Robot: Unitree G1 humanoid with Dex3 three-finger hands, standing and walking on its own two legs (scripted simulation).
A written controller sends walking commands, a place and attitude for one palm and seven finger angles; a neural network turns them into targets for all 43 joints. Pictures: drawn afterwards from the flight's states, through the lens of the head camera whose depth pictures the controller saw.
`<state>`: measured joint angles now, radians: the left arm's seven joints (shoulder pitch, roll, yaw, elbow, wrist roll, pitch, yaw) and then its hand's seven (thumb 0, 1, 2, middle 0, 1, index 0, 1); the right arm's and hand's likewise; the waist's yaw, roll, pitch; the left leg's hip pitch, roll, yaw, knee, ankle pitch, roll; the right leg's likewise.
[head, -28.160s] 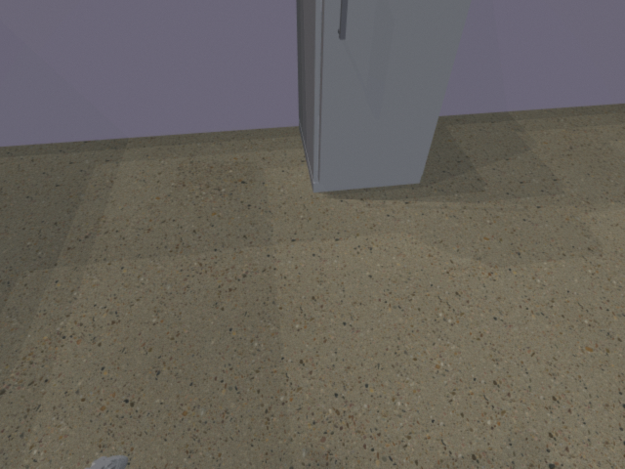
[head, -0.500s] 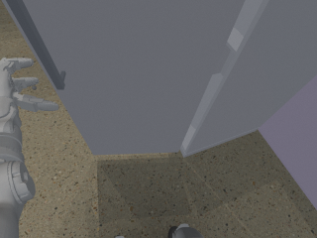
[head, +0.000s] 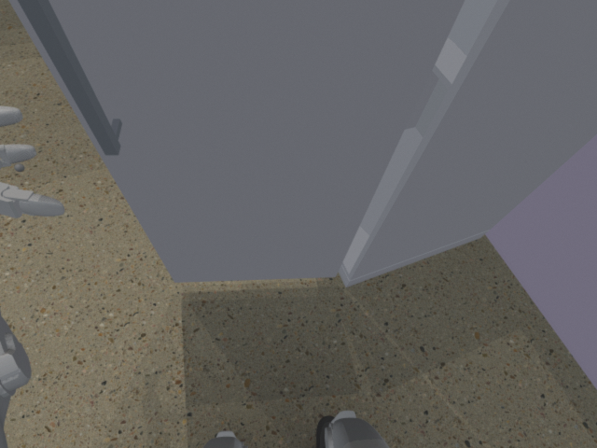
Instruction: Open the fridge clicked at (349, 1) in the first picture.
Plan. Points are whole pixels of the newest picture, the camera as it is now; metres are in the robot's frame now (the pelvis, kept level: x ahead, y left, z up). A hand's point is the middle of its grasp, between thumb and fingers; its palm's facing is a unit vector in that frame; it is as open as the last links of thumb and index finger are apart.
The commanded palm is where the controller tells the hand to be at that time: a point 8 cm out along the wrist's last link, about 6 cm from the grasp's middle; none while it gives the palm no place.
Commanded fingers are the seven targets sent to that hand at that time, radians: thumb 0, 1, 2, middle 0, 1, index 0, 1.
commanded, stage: slip the hand off the handle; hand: left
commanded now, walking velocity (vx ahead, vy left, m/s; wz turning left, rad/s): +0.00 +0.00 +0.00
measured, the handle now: (52, 13) +0.54 +0.27 +0.22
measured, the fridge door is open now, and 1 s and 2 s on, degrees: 72 72 72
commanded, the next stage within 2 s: draw the hand back to the body in 0.50 s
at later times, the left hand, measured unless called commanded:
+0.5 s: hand out of the picture +0.34 +0.33 +0.08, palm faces +0.30 -0.94 -0.18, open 14.7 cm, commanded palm +0.30 +0.36 +0.09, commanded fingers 0.00 -0.55 0.20 -0.25 -1.15 -0.25 -1.15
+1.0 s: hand out of the picture +0.28 +0.30 +0.12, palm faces +0.23 -0.97 -0.01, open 14.7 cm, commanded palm +0.24 +0.34 +0.13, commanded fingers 0.00 -0.55 0.20 -0.25 -1.15 -0.25 -1.15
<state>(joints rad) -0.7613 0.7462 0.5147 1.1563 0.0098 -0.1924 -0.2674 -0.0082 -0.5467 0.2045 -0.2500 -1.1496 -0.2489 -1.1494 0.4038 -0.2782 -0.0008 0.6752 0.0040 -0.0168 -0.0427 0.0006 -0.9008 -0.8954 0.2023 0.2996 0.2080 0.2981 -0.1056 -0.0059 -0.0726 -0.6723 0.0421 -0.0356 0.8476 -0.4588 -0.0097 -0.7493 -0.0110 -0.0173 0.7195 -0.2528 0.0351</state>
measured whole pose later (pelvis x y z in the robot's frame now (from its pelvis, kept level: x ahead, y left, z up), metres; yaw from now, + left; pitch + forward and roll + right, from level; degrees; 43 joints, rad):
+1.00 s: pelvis +0.00 -0.02 +0.01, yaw +2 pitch +5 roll -1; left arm -0.12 0.45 0.51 0.42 -0.35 -0.13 -0.41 -0.01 -0.55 0.20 -0.25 -1.15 -0.25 -1.15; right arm 0.29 -0.28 0.01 0.63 0.04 -0.20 -0.12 0.01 -0.90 -0.90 0.20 0.30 0.21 0.30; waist 0.02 0.03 -0.06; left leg -0.42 0.03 -0.06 0.78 -0.45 -0.03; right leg -0.51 -0.02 -0.04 0.72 -0.29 0.02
